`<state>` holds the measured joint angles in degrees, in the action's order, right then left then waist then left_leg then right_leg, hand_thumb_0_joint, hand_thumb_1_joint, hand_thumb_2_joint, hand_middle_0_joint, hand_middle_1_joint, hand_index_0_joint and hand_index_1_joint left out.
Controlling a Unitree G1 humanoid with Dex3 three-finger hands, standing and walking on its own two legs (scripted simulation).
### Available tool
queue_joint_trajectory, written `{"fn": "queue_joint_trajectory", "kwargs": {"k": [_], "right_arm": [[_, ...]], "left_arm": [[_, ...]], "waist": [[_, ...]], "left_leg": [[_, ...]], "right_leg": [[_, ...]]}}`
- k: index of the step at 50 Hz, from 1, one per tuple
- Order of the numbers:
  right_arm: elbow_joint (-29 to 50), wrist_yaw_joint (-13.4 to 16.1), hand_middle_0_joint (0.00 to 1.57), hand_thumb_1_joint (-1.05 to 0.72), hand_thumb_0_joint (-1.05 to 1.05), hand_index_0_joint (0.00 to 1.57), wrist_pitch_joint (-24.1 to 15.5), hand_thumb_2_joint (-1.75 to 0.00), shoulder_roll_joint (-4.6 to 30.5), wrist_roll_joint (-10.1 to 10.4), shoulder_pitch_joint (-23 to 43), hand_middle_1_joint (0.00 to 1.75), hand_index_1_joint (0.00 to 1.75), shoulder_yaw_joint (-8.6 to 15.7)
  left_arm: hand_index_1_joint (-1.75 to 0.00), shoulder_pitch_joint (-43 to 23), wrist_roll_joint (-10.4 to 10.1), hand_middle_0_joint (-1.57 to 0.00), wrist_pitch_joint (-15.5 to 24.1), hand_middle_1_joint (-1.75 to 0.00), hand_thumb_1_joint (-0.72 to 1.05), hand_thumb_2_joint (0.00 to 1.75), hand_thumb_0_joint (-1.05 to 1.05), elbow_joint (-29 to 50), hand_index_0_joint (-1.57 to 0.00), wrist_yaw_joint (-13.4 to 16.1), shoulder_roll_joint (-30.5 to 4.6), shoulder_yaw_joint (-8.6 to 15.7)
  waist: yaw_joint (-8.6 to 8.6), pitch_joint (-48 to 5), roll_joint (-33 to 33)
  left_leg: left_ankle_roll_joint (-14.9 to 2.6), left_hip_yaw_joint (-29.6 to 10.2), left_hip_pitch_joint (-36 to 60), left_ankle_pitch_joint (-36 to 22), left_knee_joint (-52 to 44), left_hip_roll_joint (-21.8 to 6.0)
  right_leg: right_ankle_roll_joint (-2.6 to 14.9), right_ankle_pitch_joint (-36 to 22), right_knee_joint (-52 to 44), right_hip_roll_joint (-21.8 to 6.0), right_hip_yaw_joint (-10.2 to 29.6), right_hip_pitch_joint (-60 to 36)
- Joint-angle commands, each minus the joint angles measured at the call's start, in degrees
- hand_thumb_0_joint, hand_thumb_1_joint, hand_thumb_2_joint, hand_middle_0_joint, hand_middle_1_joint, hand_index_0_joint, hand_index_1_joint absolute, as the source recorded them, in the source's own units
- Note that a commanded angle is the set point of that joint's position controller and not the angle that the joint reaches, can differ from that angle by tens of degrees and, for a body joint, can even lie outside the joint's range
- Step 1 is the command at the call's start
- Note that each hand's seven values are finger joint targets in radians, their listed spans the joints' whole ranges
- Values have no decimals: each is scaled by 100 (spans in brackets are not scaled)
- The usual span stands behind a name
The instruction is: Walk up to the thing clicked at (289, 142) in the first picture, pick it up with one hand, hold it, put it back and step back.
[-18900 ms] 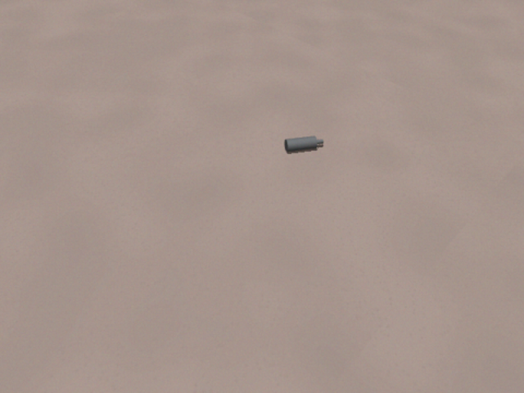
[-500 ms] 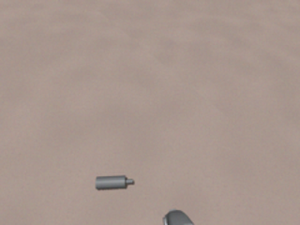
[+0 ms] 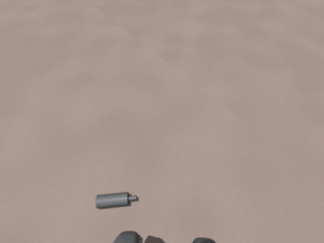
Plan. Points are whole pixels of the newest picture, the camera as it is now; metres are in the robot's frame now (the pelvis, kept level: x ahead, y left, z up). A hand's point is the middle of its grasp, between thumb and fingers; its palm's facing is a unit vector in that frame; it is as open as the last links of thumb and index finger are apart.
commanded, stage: walk up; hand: left
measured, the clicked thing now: (117, 199) +0.45 +0.27 -0.71
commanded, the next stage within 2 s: none
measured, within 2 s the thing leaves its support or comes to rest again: neither
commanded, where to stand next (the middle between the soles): +0.07 +0.04 m, yaw +3 degrees
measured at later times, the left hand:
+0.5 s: hand out of the picture +0.09 +0.35 -0.17, palm faces -0.01 -0.92 -0.39, open 7.4 cm
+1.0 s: hand out of the picture -0.06 +0.29 -0.10, palm faces +0.04 -0.89 -0.46, open 7.4 cm
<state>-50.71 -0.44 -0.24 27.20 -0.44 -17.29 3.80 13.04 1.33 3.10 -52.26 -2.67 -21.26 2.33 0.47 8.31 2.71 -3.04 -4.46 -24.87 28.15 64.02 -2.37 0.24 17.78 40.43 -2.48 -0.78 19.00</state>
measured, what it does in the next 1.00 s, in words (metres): steps on the spot: left foot, then right foot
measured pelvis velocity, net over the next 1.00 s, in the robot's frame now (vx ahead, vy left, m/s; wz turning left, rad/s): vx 0.00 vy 0.00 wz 0.03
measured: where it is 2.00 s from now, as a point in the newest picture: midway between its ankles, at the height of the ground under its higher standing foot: outside the picture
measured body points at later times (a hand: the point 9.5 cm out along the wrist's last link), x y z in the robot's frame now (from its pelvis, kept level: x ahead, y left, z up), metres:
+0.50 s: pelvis +0.00 +0.06 -0.01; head +0.06 +0.09 +0.43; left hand +0.09 +0.39 -0.14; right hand +0.11 -0.26 -0.11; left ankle +0.09 +0.19 -0.71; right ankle +0.00 -0.08 -0.66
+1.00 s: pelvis +0.00 +0.00 +0.02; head +0.00 -0.03 +0.47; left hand -0.06 +0.33 -0.07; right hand +0.06 -0.34 -0.11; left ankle +0.08 +0.15 -0.65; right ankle -0.03 -0.12 -0.71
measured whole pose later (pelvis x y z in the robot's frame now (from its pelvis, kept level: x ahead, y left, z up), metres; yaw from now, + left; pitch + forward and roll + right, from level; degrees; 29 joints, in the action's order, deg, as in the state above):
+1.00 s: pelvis +0.00 +0.00 +0.02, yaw +2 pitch -3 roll +0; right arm -52.3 -2.4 0.8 27.4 -1.0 -17.8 5.2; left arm 25.6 2.3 3.1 -56.4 -1.1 -22.3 4.4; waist -2.1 3.4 5.0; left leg 0.5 -7.4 -32.6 13.9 59.0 1.4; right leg 0.3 19.5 29.9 -1.7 -5.2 7.0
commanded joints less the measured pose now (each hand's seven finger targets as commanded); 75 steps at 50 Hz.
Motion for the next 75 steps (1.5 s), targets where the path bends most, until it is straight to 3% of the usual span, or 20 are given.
{"fn": "queue_joint_trajectory", "kwargs": {"k": [1,8,14,17,20,31,35,36,37,38,39,44,51,57,59,62,63,66,71,75], "right_arm": [[320,-66,20,-90,0,20,-48,-90,1164,-57,-557,30,30,418],[560,-82,20,-90,0,20,174,-90,709,-12,-60,30,30,369],[163,48,20,-90,0,20,37,-90,911,-2,-417,30,30,479],[498,69,20,-90,0,20,-32,-90,1896,49,215,30,30,604],[487,188,20,-90,0,20,-113,-90,1238,0,677,30,30,408],[382,424,20,-90,0,20,-379,-90,1696,-205,95,30,30,557],[529,265,20,-90,0,20,-194,-90,1465,-321,952,30,30,401],[598,257,20,-90,0,20,-121,-90,1077,-309,1032,30,30,305],[695,281,20,-90,0,20,-101,-90,479,-160,977,30,30,118],[762,334,20,-90,0,20,-107,-90,772,-103,1130,30,30,220],[578,323,20,-90,0,20,-160,-90,1227,-64,1043,30,30,352],[125,-45,20,-90,0,20,-108,-90,1015,3,42,30,30,360],[433,-282,20,-90,0,20,21,-90,864,-83,407,30,30,357],[362,-151,20,-90,0,20,-186,-90,572,2,847,30,30,159],[28,-23,20,-90,0,20,-295,-90,747,15,-88,30,30,247],[70,127,20,-90,0,20,-348,-90,1643,109,-784,30,30,434],[63,133,20,-90,0,20,-312,-90,1551,167,-486,30,30,440],[308,232,20,-90,0,20,-315,-90,874,116,514,30,30,172],[292,285,20,-90,0,20,-166,-90,954,58,865,30,30,115],[512,245,20,-90,0,20,135,-90,780,188,1378,30,30,127]], "left_arm": [[-30,255,-85,-20,221,-30,90,90,0,289,-20,365,-2165,618],[-30,14,-117,-20,202,-30,90,90,0,560,-20,597,-1819,466],[-30,-413,-190,-20,-241,-30,90,90,0,719,-20,570,-1401,268],[-30,57,-192,-20,-417,-30,90,90,0,517,-20,701,-1479,256],[-30,-30,-166,-20,-457,-30,90,90,0,288,-20,559,-1562,378],[-30,417,189,-20,-659,-30,90,90,0,372,-20,-39,-1670,732],[-30,1701,54,-20,-519,-30,90,90,0,-114,-20,-97,-1347,806],[-30,2012,113,-20,-471,-30,90,90,0,-231,-20,-29,-1488,846],[-30,2118,195,-20,-416,-30,90,90,0,-142,-20,66,-1913,911],[-30,1182,219,-20,-341,-30,90,90,0,258,-20,130,-2226,887],[-30,426,185,-20,-282,-30,90,90,0,478,-20,158,-2444,881],[-30,604,44,-20,183,-30,90,90,0,164,-20,284,-1970,728],[-30,879,52,-20,286,-30,90,90,0,246,-20,328,-1714,619],[-30,1088,-89,-20,21,-30,90,90,0,312,-20,299,-1597,482],[-30,834,-149,-20,-73,-30,90,90,0,473,-20,311,-1461,388],[-30,847,-285,-20,-153,-30,90,90,0,654,-20,422,-1201,287],[-30,600,-237,-20,-220,-30,90,90,0,566,-20,457,-1415,282],[-30,761,-253,-20,-256,-30,90,90,0,392,-20,406,-1300,293],[-30,445,-272,-20,-256,-30,90,90,0,311,-20,482,-1030,258],[-30,578,-136,-20,-292,-30,90,90,0,183,-20,503,-1418,400]], "waist": [[-73,-283,-1088],[-28,-382,-1802],[287,-1000,-729],[92,-1354,648],[-148,-1085,181],[-46,-863,1054],[-817,-639,1182],[-990,-410,272],[-1083,-153,-1496],[-774,476,-889],[-507,874,-535],[-80,231,-298],[-280,265,-1344],[-505,-105,-1669],[16,-752,-855],[381,-1924,575],[266,-1582,238],[-142,-1036,-27],[-92,-1010,975],[-307,-1282,696]], "left_leg": [[121,-248,-1173,-564,-20,-341],[353,-24,-124,-700,-879,-14],[238,422,1471,-2683,-3231,236],[-1448,-3509,974,-2331,-4173,-2144],[-773,-1779,845,-2040,-3605,-1207],[-937,-2020,639,1825,-4325,-1547],[-356,-338,-1249,1769,-3782,-617],[-87,176,-1994,1881,-2550,-133],[240,705,-2719,1377,-399,615],[313,-341,-2809,389,61,535],[251,-607,-2277,-84,117,147],[265,-625,-1779,-1353,-181,194],[439,-334,-1319,-1365,-1292,28],[236,953,119,-1439,-3020,385],[105,1023,1734,-2539,-3639,603],[-1559,-3049,3081,-4582,-3861,-2089],[-1688,-2938,2407,-4001,-4025,-2119],[-1016,-840,1556,-4448,-3523,-1307],[-1076,-415,1283,-6559,-2989,-1339],[-444,-129,375,-4329,-2278,-843]], "right_leg": [[1143,1618,-2189,-1381,2050,-601],[1215,-4300,-1037,-1429,583,39],[440,-1173,1287,-574,27,584],[202,2067,3001,265,794,1146],[244,1260,3000,132,1056,1191],[113,1923,1681,35,416,965],[208,1124,-445,356,-549,-1419],[199,1196,-1117,332,-275,-1855],[505,3208,-2246,-964,2344,-1212],[955,4802,-3291,-2058,4317,62],[1132,5141,-3560,-2300,4441,717],[449,2279,-2846,-1311,2025,-776],[909,1024,-2647,-1361,849,-1122],[769,-3254,-1015,-1001,-219,-1279],[527,-3194,530,-754,-515,-728],[116,1764,2781,259,114,1032],[155,1840,2872,-23,492,854],[194,1325,2262,-295,656,695],[-21,659,805,-22,95,213],[196,-1636,-209,8,120,-633]]}}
